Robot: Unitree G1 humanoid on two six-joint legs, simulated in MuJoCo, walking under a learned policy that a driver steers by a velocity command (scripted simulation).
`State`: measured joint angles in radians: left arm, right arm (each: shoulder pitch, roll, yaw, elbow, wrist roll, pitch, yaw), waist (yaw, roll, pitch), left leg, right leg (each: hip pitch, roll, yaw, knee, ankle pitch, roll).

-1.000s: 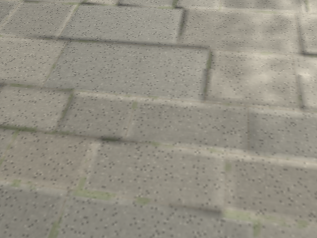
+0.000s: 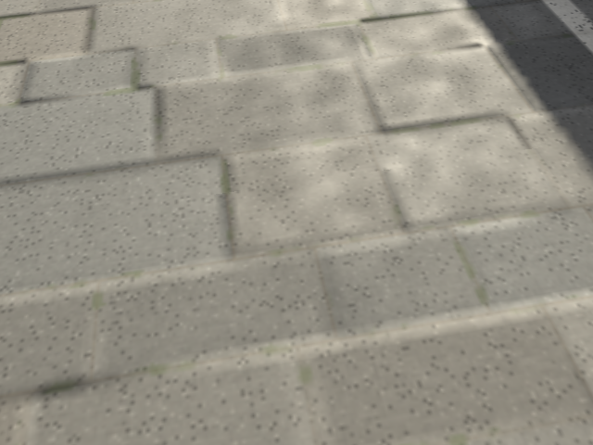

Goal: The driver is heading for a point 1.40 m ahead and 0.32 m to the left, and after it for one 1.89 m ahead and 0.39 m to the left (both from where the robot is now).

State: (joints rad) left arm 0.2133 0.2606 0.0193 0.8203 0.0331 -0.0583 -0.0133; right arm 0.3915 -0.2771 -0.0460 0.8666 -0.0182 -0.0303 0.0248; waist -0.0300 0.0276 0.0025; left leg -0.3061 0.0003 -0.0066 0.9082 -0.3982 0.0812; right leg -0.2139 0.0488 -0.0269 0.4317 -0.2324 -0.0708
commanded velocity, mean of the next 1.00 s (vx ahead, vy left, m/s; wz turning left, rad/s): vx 0.49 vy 0.00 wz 0.36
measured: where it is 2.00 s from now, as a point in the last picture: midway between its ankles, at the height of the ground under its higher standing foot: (202, 278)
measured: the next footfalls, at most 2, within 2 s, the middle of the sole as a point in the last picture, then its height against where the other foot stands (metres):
left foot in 0.40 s outside the picture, level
right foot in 0.92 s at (295, 369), level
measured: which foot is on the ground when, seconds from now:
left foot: up 0.00-0.38, down 0.40-0.94, up 0.96-1.00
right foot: down 0.00-0.40, up 0.42-0.90, down 0.92-1.00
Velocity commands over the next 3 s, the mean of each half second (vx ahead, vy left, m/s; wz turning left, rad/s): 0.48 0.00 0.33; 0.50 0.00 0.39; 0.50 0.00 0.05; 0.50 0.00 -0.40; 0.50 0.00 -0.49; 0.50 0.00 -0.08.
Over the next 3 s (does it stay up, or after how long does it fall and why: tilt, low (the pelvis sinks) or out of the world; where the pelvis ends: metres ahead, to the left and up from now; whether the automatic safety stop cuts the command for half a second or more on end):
stays up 1.55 0.33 0.00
